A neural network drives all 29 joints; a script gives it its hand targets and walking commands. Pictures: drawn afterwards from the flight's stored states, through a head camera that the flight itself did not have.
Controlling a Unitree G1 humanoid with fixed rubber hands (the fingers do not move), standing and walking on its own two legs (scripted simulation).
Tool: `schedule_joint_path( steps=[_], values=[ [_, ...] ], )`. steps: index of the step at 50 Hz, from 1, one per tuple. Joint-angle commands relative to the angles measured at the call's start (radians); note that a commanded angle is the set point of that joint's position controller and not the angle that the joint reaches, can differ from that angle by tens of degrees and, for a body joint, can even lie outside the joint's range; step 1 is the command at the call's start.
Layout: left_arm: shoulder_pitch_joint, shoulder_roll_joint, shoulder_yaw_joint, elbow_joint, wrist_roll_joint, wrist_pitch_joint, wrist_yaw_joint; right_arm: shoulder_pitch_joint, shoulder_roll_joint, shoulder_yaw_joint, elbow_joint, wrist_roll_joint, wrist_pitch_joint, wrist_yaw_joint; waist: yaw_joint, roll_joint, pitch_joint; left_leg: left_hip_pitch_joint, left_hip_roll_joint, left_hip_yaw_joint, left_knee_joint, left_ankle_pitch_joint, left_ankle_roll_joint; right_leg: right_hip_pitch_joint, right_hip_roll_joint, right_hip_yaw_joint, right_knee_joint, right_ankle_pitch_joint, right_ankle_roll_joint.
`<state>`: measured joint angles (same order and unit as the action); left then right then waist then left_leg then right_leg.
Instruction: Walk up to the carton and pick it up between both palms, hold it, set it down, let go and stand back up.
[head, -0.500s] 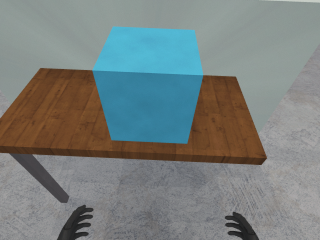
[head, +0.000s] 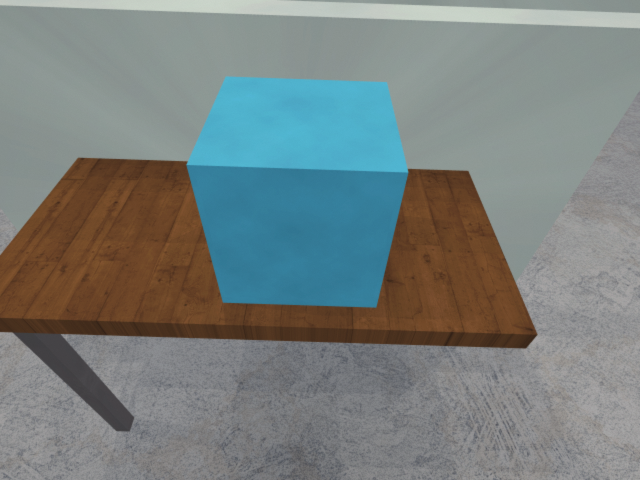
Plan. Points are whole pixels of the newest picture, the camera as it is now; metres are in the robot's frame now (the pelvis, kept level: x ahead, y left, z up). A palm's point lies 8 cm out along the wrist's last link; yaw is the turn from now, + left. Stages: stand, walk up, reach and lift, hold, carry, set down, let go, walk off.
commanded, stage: stand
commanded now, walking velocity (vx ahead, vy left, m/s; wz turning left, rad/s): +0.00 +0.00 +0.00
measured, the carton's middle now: (302, 195) +0.55 +0.02 +0.05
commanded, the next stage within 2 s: none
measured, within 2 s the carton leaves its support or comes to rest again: neither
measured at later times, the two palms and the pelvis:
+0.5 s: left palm out of the picture -0.03 +0.23 -0.15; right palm out of the picture -0.06 -0.20 -0.14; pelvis +0.00 +0.02 +0.00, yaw -1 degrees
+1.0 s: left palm out of the picture -0.04 +0.24 -0.15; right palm out of the picture -0.08 -0.18 -0.14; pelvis -0.01 +0.03 +0.00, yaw -1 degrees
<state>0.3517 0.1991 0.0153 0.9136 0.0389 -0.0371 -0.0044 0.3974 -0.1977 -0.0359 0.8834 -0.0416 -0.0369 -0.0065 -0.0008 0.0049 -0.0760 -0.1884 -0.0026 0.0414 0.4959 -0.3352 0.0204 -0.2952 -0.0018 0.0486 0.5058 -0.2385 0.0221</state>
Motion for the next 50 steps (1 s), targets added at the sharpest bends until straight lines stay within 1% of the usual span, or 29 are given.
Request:
schedule_joint_path(
  steps=[1, 2, 6, 8, 9, 10, 11, 13, 17, 18, 19, 20, 21, 22, 24, 28, 31, 32, 36, 37, 38, 39, 40, 41, 42, 44, 45, 49, 50],
  values=[
    [0.050, 0.117, 0.026, 0.005, -0.003, -0.005, 0.009, 0.083, -0.095, -0.022, 0.003, 0.005, -0.007, -0.007, -0.004, -0.010, 0.104, -0.061, 0.106, -0.129, -0.119, 0.241, 0.049, 0.039, -0.060, 0.085, -0.066, 0.200, -0.034],
    [0.076, 0.102, 0.022, 0.021, -0.005, -0.003, 0.013, 0.086, -0.104, -0.022, 0.013, 0.006, -0.008, -0.011, 0.008, -0.003, 0.083, -0.047, 0.099, -0.123, -0.117, 0.262, 0.047, 0.048, -0.060, 0.096, -0.064, 0.205, -0.038],
    [0.037, 0.096, 0.019, 0.071, -0.005, 0.004, 0.017, 0.100, -0.092, -0.022, 0.052, 0.009, -0.007, -0.014, -0.013, -0.044, 0.111, -0.054, 0.104, -0.122, -0.121, 0.268, 0.048, 0.060, -0.062, 0.081, -0.069, 0.236, -0.037],
    [0.039, 0.072, 0.013, 0.101, -0.009, 0.008, 0.019, 0.107, -0.093, -0.020, 0.077, 0.011, -0.004, -0.019, -0.013, -0.027, 0.148, -0.055, 0.104, -0.114, -0.125, 0.287, 0.045, 0.045, -0.065, 0.085, -0.067, 0.239, -0.036],
    [0.053, 0.081, 0.017, 0.114, -0.010, 0.010, 0.021, 0.107, -0.077, -0.014, 0.091, 0.015, -0.005, -0.020, -0.002, 0.018, 0.124, -0.055, 0.107, -0.118, -0.132, 0.269, 0.050, 0.070, -0.063, 0.084, -0.074, 0.194, -0.035],
    [0.060, 0.081, 0.016, 0.126, -0.011, 0.011, 0.021, 0.100, -0.088, -0.016, 0.096, 0.012, -0.005, -0.019, 0.002, 0.029, 0.122, -0.043, 0.105, -0.110, -0.129, 0.273, 0.047, 0.064, -0.062, 0.083, -0.075, 0.198, -0.032],
    [0.047, 0.085, 0.017, 0.138, -0.005, 0.014, 0.023, 0.123, -0.069, -0.010, 0.110, 0.016, -0.004, -0.022, -0.011, 0.028, 0.132, -0.053, 0.103, -0.112, -0.134, 0.258, 0.045, 0.076, -0.063, 0.079, -0.075, 0.196, -0.036],
    [0.038, 0.082, 0.013, 0.155, -0.011, 0.021, 0.022, 0.126, -0.051, -0.006, 0.123, 0.014, -0.004, -0.022, -0.007, 0.001, 0.140, -0.052, 0.103, -0.112, -0.136, 0.265, 0.051, 0.079, -0.063, 0.077, -0.078, 0.205, -0.034],
    [0.048, 0.039, -0.001, 0.197, -0.015, 0.028, 0.028, 0.108, -0.068, -0.008, 0.150, 0.013, 0.001, -0.025, 0.005, 0.013, 0.177, -0.062, 0.101, -0.103, -0.145, 0.229, 0.044, 0.072, -0.058, 0.071, -0.089, 0.191, -0.022],
    [0.055, 0.069, 0.007, 0.210, -0.010, 0.032, 0.030, 0.127, -0.050, -0.003, 0.151, 0.017, -0.002, -0.025, 0.000, -0.033, 0.166, -0.064, 0.103, -0.117, -0.148, 0.223, 0.049, 0.084, -0.059, 0.066, -0.088, 0.186, -0.024],
    [0.054, 0.035, 0.000, 0.219, -0.016, 0.037, 0.028, 0.135, -0.045, -0.003, 0.164, 0.016, -0.001, -0.024, 0.000, -0.029, 0.197, -0.054, 0.102, -0.104, -0.145, 0.235, 0.048, 0.058, -0.060, 0.074, -0.088, 0.180, -0.024],
    [0.045, 0.020, -0.004, 0.216, -0.015, 0.039, 0.029, 0.145, -0.046, 0.000, 0.171, 0.018, -0.002, -0.025, -0.002, 0.019, 0.181, -0.059, 0.102, -0.106, -0.150, 0.221, 0.050, 0.077, -0.060, 0.070, -0.090, 0.172, -0.024],
    [0.036, 0.041, -0.001, 0.220, -0.017, 0.041, 0.030, 0.144, -0.056, -0.003, 0.182, 0.014, 0.003, -0.026, 0.000, 0.028, 0.201, -0.069, 0.102, -0.106, -0.167, 0.190, 0.051, 0.062, -0.054, 0.063, -0.084, 0.150, -0.016],
    [0.038, 0.063, 0.006, 0.227, -0.015, 0.040, 0.030, 0.148, -0.042, 0.002, 0.184, 0.014, 0.005, -0.029, -0.004, 0.004, 0.177, -0.052, 0.104, -0.116, -0.162, 0.193, 0.052, 0.077, -0.053, 0.065, -0.087, 0.145, -0.020],
    [0.029, 0.028, -0.004, 0.234, -0.016, 0.040, 0.026, 0.142, -0.038, 0.004, 0.194, 0.018, 0.009, -0.029, -0.004, 0.033, 0.201, -0.081, 0.101, -0.115, -0.177, 0.136, 0.051, 0.073, -0.048, 0.057, -0.085, 0.140, -0.011],
    [0.057, 0.007, -0.012, 0.268, -0.018, 0.043, 0.036, 0.141, -0.049, 0.002, 0.200, 0.019, 0.004, -0.030, 0.001, -0.020, 0.170, -0.075, 0.102, -0.114, -0.179, 0.134, 0.054, 0.107, -0.056, 0.065, -0.090, 0.162, -0.010],
    [0.034, 0.013, -0.010, 0.277, -0.022, 0.048, 0.039, 0.135, -0.027, 0.005, 0.211, 0.022, 0.000, -0.034, 0.002, 0.008, 0.188, -0.060, 0.098, -0.109, -0.185, 0.174, 0.054, 0.090, -0.057, 0.058, -0.091, 0.166, -0.008],
    [0.030, 0.007, -0.014, 0.281, -0.021, 0.048, 0.041, 0.149, -0.018, 0.004, 0.211, 0.020, 0.001, -0.035, -0.006, -0.019, 0.185, -0.034, 0.100, -0.111, -0.170, 0.217, 0.057, 0.078, -0.062, 0.057, -0.089, 0.164, -0.006],
    [0.014, -0.009, -0.020, 0.291, -0.021, 0.053, 0.039, 0.148, -0.013, 0.003, 0.218, 0.020, 0.010, -0.034, -0.010, 0.006, 0.210, -0.055, 0.104, -0.114, -0.189, 0.163, 0.056, 0.052, -0.049, 0.043, -0.084, 0.133, 0.002],
    [0.022, -0.004, -0.018, 0.286, -0.021, 0.054, 0.041, 0.129, -0.027, 0.001, 0.213, 0.016, 0.014, -0.036, 0.001, 0.024, 0.219, -0.059, 0.104, -0.114, -0.184, 0.157, 0.058, 0.052, -0.051, 0.045, -0.086, 0.134, 0.004],
    [0.006, 0.007, -0.018, 0.286, -0.017, 0.054, 0.043, 0.148, -0.018, 0.001, 0.213, 0.021, 0.016, -0.039, -0.013, -0.003, 0.208, -0.074, 0.108, -0.125, -0.196, 0.145, 0.061, 0.063, -0.051, 0.043, -0.080, 0.133, 0.003],
    [0.002, 0.015, -0.013, 0.292, -0.017, 0.056, 0.045, 0.137, -0.007, 0.004, 0.215, 0.017, 0.016, -0.039, -0.011, 0.002, 0.228, -0.078, 0.106, -0.121, -0.193, 0.141, 0.061, 0.067, -0.053, 0.046, -0.086, 0.145, 0.007],
    [0.014, 0.002, -0.017, 0.293, -0.022, 0.055, 0.044, 0.139, -0.007, 0.006, 0.212, 0.019, 0.014, -0.039, -0.007, -0.026, 0.192, -0.066, 0.111, -0.125, -0.196, 0.141, 0.066, 0.077, -0.050, 0.043, -0.083, 0.149, 0.002],
    [0.036, -0.009, -0.019, 0.299, -0.020, 0.057, 0.043, 0.135, -0.005, 0.008, 0.217, 0.021, 0.013, -0.037, 0.003, 0.003, 0.192, -0.073, 0.099, -0.118, -0.198, 0.126, 0.064, 0.094, -0.053, 0.047, -0.086, 0.142, 0.003],
    [0.021, 0.005, -0.016, 0.292, -0.021, 0.053, 0.042, 0.130, -0.023, 0.002, 0.213, 0.023, 0.011, -0.037, 0.000, -0.008, 0.200, -0.087, 0.103, -0.132, -0.207, 0.117, 0.062, 0.095, -0.050, 0.037, -0.083, 0.148, -0.001],
    [0.012, -0.004, -0.017, 0.288, -0.024, 0.054, 0.045, 0.122, -0.009, 0.004, 0.217, 0.023, 0.009, -0.034, 0.001, 0.026, 0.217, -0.089, 0.100, -0.124, -0.218, 0.094, 0.059, 0.083, -0.054, 0.044, -0.084, 0.146, 0.004],
    [0.010, 0.005, -0.016, 0.293, -0.016, 0.056, 0.044, 0.136, 0.004, 0.006, 0.222, 0.024, 0.011, -0.035, -0.010, 0.036, 0.233, -0.095, 0.099, -0.116, -0.206, 0.099, 0.060, 0.074, -0.059, 0.047, -0.093, 0.144, 0.002],
    [0.009, -0.016, -0.020, 0.288, -0.023, 0.058, 0.045, 0.136, -0.011, -0.002, 0.222, 0.021, 0.015, -0.037, -0.007, 0.014, 0.216, -0.070, 0.103, -0.118, -0.211, 0.096, 0.062, 0.060, -0.054, 0.038, -0.089, 0.148, 0.008],
    [-0.010, 0.016, -0.010, 0.285, -0.020, 0.055, 0.045, 0.150, -0.007, 0.000, 0.222, 0.020, 0.013, -0.038, -0.019, -0.022, 0.195, -0.067, 0.108, -0.126, -0.204, 0.120, 0.063, 0.083, -0.055, 0.036, -0.089, 0.151, 0.005]
  ],
)
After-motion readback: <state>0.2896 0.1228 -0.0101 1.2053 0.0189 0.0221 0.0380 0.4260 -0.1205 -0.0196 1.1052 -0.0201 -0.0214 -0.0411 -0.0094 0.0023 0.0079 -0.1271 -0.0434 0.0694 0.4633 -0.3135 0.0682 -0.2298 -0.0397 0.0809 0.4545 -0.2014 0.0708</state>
